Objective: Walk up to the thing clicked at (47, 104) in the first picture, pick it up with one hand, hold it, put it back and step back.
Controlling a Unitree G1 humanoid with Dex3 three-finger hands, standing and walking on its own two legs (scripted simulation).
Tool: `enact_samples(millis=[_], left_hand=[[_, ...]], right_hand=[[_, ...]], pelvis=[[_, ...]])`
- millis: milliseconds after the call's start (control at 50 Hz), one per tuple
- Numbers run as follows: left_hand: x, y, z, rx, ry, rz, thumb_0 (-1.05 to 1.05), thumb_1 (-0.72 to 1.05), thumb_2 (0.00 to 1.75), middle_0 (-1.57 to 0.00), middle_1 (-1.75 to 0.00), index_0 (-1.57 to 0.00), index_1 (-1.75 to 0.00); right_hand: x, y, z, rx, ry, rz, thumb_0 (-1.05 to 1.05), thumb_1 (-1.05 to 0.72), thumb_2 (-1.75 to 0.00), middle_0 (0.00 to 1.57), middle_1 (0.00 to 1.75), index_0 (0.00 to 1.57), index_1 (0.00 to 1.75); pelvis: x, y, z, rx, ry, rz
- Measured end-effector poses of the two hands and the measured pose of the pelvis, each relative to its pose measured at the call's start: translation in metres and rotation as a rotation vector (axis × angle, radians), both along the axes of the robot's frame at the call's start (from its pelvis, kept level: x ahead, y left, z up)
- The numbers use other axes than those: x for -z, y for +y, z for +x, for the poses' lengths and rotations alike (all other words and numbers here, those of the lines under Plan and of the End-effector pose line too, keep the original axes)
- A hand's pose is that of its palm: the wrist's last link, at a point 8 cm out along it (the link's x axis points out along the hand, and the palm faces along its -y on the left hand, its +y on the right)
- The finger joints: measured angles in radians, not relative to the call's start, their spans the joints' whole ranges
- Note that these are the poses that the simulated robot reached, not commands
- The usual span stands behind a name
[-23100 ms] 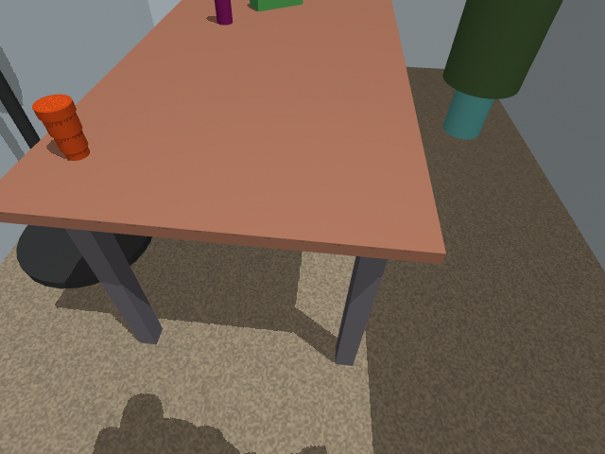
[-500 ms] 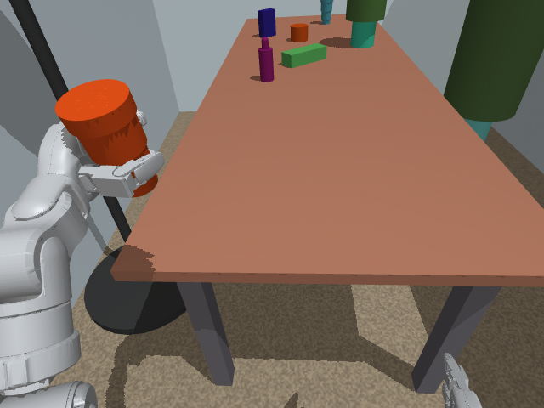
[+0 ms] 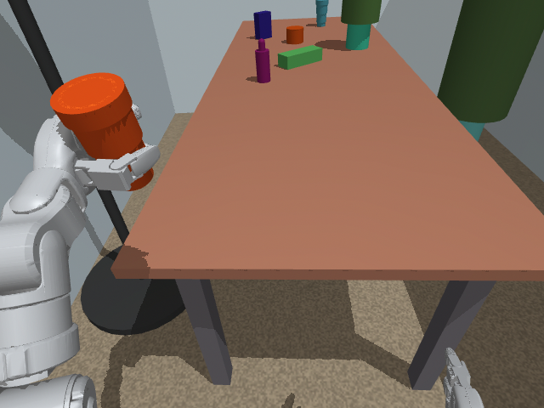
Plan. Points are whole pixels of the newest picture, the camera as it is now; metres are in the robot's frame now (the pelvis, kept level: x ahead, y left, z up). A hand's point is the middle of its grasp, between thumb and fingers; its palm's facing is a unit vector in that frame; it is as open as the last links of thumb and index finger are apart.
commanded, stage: hold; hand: left
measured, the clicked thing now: (114, 140) +0.34 +0.17 +0.30
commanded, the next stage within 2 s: crouch in 1.20 s
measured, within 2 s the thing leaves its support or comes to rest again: neither
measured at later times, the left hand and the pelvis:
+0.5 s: hand (125, 145) +0.35 +0.17 +0.29, palm faces +0.15 -0.99 +0.01, open 8.5 cm; pelvis +0.00 +0.00 +0.00, yaw +0 degrees
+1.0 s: hand (134, 149) +0.35 +0.16 +0.28, palm faces +0.15 -0.99 +0.01, open 8.5 cm; pelvis +0.00 +0.00 +0.00, yaw +0 degrees
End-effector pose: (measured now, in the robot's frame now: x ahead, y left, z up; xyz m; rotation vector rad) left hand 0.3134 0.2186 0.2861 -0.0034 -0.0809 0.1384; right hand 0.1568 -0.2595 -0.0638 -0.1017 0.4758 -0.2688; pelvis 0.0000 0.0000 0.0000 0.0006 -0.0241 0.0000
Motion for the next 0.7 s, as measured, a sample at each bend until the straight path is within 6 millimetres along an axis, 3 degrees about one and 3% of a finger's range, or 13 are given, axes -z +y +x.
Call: enact_samples(millis=[140,400,620,700], left_hand=[[-0.014,0.003,0.002,0.011,-0.014,0.004,-0.03,-0.25,1.12,-0.84,-1.13,-0.83,-1.16],[0.008,-0.001,0.007,0.011,0.060,-0.010,-0.03,-0.25,1.12,-0.84,-1.13,-0.82,-1.16],[-0.020,-0.001,0.009,0.000,-0.019,0.010,-0.03,-0.25,1.12,-0.84,-1.14,-0.82,-1.17],[-0.021,-0.001,0.012,0.014,0.011,0.005,-0.03,-0.25,1.12,-0.84,-1.14,-0.82,-1.17]], right_hand=[[-0.003,0.005,0.004,-0.007,-0.025,0.003,-0.01,0.52,-0.06,0.05,0.05,0.05,0.05],[-0.001,0.009,-0.002,-0.025,-0.016,0.021,-0.01,0.52,-0.06,0.05,0.05,0.05,0.05],[-0.003,0.003,0.004,-0.014,-0.032,0.001,-0.01,0.51,-0.06,0.05,0.05,0.05,0.05],[-0.006,0.006,0.009,-0.027,-0.054,0.012,-0.01,0.52,-0.06,0.05,0.05,0.05,0.05]], pelvis=[[-0.001,0.003,0.001,0.001,-0.002,-0.003],[-0.001,0.001,-0.001,0.004,0.002,0.000],[-0.001,-0.002,0.001,-0.001,-0.001,-0.001],[-0.001,-0.002,0.002,-0.001,0.000,0.001]])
